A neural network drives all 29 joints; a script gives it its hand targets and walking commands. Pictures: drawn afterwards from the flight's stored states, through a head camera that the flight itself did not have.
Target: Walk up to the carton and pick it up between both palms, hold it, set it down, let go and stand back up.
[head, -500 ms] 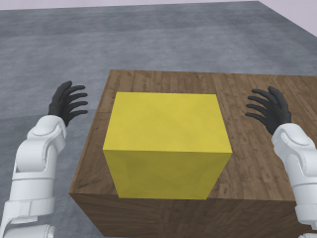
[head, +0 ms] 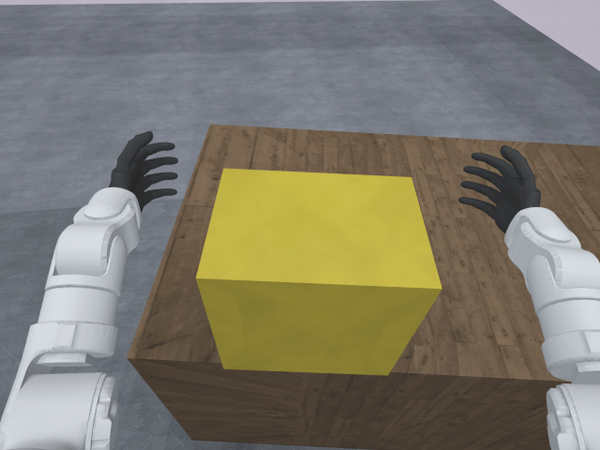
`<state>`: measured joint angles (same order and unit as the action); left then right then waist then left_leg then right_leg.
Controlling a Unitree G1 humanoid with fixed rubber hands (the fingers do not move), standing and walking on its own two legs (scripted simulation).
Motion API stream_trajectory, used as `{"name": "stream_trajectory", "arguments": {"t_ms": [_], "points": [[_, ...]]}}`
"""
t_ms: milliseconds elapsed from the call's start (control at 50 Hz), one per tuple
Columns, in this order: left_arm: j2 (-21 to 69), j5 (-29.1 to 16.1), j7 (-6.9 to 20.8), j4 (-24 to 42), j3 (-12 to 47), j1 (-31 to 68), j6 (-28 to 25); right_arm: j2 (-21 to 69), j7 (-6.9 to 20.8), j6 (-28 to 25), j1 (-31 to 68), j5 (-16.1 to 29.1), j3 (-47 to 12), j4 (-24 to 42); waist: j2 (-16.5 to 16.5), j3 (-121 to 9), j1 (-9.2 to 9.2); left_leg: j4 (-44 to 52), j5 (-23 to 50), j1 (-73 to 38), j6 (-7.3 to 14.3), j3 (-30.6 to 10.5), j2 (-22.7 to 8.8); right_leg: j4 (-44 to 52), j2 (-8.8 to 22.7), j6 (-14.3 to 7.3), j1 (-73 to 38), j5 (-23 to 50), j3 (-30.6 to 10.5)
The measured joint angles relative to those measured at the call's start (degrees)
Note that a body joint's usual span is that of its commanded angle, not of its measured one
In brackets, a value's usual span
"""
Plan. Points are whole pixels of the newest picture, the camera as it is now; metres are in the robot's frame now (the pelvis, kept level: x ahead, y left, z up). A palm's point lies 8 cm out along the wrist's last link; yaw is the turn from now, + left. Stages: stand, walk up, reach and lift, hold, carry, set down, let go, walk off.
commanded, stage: reach and lift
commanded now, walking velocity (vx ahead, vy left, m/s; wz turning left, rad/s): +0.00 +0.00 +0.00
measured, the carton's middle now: (311, 279) +0.38 +0.00 -0.01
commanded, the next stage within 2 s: none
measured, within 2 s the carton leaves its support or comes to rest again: neither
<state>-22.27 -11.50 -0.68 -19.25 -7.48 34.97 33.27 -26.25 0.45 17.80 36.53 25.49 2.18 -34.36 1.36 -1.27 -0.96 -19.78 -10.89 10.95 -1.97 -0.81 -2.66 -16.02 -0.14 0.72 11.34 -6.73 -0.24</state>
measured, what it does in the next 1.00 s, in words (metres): stands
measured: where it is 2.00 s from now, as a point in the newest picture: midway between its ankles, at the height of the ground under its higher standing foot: outside the picture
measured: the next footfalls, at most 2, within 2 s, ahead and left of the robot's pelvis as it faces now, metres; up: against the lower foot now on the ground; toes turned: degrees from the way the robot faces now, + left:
none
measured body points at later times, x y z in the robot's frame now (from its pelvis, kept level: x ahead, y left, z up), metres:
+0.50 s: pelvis +0.01 +0.00 +0.00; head +0.05 +0.00 +0.44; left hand +0.40 +0.22 +0.05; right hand +0.39 -0.22 +0.05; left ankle -0.01 +0.14 -0.75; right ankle +0.02 -0.13 -0.75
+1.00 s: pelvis -0.01 +0.00 -0.01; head +0.03 +0.00 +0.43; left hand +0.39 +0.21 +0.04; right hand +0.39 -0.21 +0.03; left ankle -0.01 +0.14 -0.75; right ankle +0.02 -0.13 -0.75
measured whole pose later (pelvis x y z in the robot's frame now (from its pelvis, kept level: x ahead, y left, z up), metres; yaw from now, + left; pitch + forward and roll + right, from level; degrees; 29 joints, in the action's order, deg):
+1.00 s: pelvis -0.01 +0.00 -0.01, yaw +0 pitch +10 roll -1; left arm -14.0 -14.0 -2.1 -62.9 2.7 37.5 -14.3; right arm -16.7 -1.5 -15.0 36.1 22.5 -6.3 -62.6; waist -0.7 -7.8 1.0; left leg -30.5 -14.6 26.2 -2.1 -1.4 -2.5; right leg -27.5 -0.2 0.7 26.9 -11.0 -0.1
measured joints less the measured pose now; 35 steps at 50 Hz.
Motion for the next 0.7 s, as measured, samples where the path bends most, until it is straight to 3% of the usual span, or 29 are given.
{"name": "stream_trajectory", "arguments": {"t_ms": [160, 300, 520, 700], "points": [[2.6, 1.0, -0.6, -2.7, 0.6, -4.7, -8.5, 4.2, -0.5, -6.3, -5.8, -4.7, 1.4, 1.0, -0.3, 1.3, 0.43, -1.0, -0.4, 1.3, -0.1, -0.2, 0.1, -1.4, 0.0, 0.0, 1.4, -0.7, 0.1], [4.2, 1.1, -0.6, -10.9, 2.1, -4.7, -19.2, 6.6, -1.1, -13.6, -7.3, -7.4, 0.4, -2.2, -1.2, 1.3, 0.82, -2.1, -0.8, 3.5, 0.0, -0.3, 0.3, -3.1, 0.2, 0.0, 3.8, -1.5, 0.2], [7.4, 2.3, 0.2, -22.8, 3.5, -6.3, -33.2, 8.5, -2.3, -25.7, -8.5, -7.4, -4.1, -12.1, -2.1, -0.9, 1.10, -4.2, -2.7, 5.4, -0.1, -0.4, 0.0, -4.5, -0.1, 0.0, 5.4, -3.0, 0.3], [7.2, 0.9, -0.4, -30.4, 6.1, -5.3, -41.1, 8.5, -2.3, -31.4, -6.8, -4.6, -6.6, -19.6, -1.9, -3.2, 1.12, -6.7, -3.6, 8.5, -0.1, -0.7, -0.1, -6.7, -0.2, 0.0, 8.3, -3.8, 0.5]]}}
